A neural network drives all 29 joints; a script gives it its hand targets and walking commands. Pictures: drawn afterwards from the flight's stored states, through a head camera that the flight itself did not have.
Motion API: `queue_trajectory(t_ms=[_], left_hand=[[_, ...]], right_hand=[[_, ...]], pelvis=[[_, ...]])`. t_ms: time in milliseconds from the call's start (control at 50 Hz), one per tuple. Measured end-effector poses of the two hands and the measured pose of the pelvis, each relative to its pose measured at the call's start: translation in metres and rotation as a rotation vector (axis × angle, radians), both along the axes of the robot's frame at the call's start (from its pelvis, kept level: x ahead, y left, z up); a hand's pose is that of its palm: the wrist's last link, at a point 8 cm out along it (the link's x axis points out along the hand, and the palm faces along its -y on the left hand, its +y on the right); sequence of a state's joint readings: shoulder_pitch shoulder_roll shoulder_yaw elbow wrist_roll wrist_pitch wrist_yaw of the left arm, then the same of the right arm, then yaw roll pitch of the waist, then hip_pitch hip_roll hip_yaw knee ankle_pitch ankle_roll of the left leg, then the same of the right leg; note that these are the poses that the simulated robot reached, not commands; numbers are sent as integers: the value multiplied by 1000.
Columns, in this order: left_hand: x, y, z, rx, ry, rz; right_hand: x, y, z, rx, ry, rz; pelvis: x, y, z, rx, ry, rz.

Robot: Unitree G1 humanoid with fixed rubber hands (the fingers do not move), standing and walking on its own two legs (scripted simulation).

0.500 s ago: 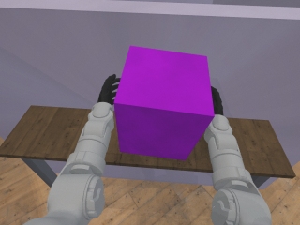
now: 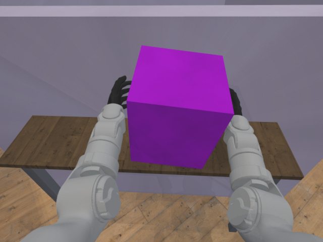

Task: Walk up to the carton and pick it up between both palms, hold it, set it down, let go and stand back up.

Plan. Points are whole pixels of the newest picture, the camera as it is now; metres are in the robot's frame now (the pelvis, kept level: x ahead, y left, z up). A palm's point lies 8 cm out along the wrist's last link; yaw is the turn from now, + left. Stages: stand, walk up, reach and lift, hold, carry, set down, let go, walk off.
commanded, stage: set down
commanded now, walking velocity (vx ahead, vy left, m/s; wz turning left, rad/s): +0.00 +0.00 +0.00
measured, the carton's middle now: (173, 111) +0.45 -0.05 +0.11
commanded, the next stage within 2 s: none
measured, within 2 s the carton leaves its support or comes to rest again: rests again in 1.02 s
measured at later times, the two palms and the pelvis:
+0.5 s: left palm (114, 128) +0.44 +0.12 +0.07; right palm (221, 132) +0.40 -0.18 +0.06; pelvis +0.00 -0.01 -0.01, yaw +0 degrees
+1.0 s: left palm (115, 128) +0.45 +0.12 +0.06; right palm (219, 133) +0.40 -0.17 +0.05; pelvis +0.01 +0.02 -0.01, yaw -1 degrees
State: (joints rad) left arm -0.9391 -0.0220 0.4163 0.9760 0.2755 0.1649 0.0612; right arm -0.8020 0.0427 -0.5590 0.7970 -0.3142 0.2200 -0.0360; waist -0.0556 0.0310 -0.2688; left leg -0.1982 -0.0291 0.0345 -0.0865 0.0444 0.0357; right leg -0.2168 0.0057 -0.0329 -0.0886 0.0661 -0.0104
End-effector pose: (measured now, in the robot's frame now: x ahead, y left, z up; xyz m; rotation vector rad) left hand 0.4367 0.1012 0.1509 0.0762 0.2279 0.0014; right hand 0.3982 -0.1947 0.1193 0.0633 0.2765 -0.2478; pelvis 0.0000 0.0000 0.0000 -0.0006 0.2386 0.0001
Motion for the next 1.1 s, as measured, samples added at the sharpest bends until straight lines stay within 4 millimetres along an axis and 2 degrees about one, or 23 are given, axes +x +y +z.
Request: queue_trajectory(t_ms=[140, 300, 420, 540, 840, 1100], left_hand=[[-3, -4, -27, -5, 35, -10], [-2, 3, -63, -10, 49, -16], [1, 14, -76, -8, 46, -21], [2, 21, -84, -35, 29, -27], [4, 22, -87, -60, 2, -31], [13, 21, -92, -48, -10, -19]], right_hand=[[-7, -4, -24, -17, 33, -5], [-8, 3, -57, -23, 42, -16], [-2, 14, -59, -23, 8, -23], [0, 20, -57, -46, 0, -21], [-1, 21, -59, -52, -18, -32], [10, 20, -67, -53, -43, -25]], pelvis=[[-7, -13, -1, 4, 48, -10], [-7, -20, -5, 7, 132, -10], [-2, -18, -6, 5, 169, -2], [3, -11, -6, 2, 167, 6], [8, 14, -5, -2, 145, -6], [6, 15, -7, -1, 186, -11]])
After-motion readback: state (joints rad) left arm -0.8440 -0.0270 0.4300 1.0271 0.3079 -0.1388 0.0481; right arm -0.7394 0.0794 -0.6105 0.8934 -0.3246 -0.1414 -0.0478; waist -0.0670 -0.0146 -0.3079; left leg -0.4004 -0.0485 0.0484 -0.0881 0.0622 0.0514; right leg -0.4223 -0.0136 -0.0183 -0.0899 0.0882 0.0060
